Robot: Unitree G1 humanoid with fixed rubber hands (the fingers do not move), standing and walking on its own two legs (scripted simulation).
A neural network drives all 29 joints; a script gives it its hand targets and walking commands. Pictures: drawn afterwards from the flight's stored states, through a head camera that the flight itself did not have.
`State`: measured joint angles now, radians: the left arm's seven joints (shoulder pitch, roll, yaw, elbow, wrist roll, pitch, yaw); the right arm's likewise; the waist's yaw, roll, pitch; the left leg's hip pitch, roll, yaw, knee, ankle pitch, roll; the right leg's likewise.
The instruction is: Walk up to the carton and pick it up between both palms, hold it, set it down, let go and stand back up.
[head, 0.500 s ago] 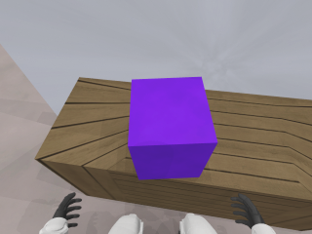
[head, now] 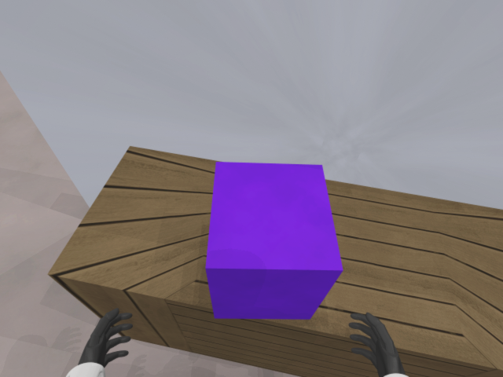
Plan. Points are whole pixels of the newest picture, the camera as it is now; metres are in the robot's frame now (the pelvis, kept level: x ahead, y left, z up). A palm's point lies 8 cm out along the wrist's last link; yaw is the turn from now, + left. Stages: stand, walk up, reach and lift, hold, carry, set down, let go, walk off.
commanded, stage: reach and lift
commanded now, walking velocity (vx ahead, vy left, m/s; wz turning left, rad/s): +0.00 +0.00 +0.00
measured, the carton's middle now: (265, 245) +0.35 +0.00 -0.07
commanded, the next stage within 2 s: none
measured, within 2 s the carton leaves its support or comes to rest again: neither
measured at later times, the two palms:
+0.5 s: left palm (103, 347) +0.15 +0.25 -0.06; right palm (389, 365) +0.16 -0.20 -0.06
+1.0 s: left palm (109, 343) +0.16 +0.23 -0.04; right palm (392, 359) +0.16 -0.20 -0.04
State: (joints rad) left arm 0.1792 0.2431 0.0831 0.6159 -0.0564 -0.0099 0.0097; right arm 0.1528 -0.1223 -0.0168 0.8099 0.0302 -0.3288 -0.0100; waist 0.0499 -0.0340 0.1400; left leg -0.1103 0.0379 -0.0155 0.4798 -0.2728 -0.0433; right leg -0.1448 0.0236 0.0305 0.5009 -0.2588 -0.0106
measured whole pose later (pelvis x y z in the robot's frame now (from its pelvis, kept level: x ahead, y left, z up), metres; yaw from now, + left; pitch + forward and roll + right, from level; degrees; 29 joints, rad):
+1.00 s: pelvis -0.01 +0.02 +0.00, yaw -1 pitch -7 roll +0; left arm 0.23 0.21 -0.12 0.63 -0.24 -0.41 0.09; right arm 0.22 -0.16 0.01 0.68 0.19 -0.46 0.05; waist 0.03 0.00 0.06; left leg -0.09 0.02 0.01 0.49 -0.28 -0.02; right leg -0.13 0.01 0.06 0.51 -0.26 0.01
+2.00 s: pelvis +0.02 +0.02 +0.01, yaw -1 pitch +0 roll -1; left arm -0.23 0.24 0.12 0.23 -0.19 0.27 0.02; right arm -0.23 -0.32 0.02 0.38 0.34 0.01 -0.06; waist 0.02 0.01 0.06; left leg -0.12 0.03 0.02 0.36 -0.23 -0.01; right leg -0.13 0.01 0.06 0.30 -0.16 0.02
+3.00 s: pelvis -0.03 +0.01 -0.05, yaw +1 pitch +22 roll -1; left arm -0.66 0.25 -0.03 1.35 -0.31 -0.53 0.01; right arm -0.64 -0.20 0.14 1.26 0.38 -0.51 -0.07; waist 0.01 0.02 -0.21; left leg -0.94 0.02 -0.05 0.90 -0.35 -0.04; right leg -0.94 0.02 0.00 0.87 -0.32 0.00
